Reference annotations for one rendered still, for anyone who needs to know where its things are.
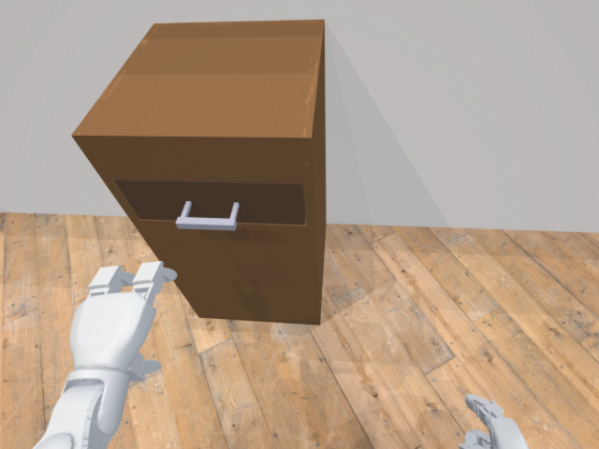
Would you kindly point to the left robot hand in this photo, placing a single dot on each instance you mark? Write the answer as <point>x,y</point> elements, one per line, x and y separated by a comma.
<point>109,327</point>

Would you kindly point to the drawer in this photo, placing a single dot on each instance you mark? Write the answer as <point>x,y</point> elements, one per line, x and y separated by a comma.
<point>261,202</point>

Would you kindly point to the robot left forearm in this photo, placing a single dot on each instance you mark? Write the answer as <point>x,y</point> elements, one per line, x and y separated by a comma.
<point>89,411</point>

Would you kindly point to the right robot hand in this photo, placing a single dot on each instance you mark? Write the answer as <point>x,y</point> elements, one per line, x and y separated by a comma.
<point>503,432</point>

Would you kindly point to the cabinet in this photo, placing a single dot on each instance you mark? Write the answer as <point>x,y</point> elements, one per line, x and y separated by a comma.
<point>224,101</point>

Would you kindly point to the handle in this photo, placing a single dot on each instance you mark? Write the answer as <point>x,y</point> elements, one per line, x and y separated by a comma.
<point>185,222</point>

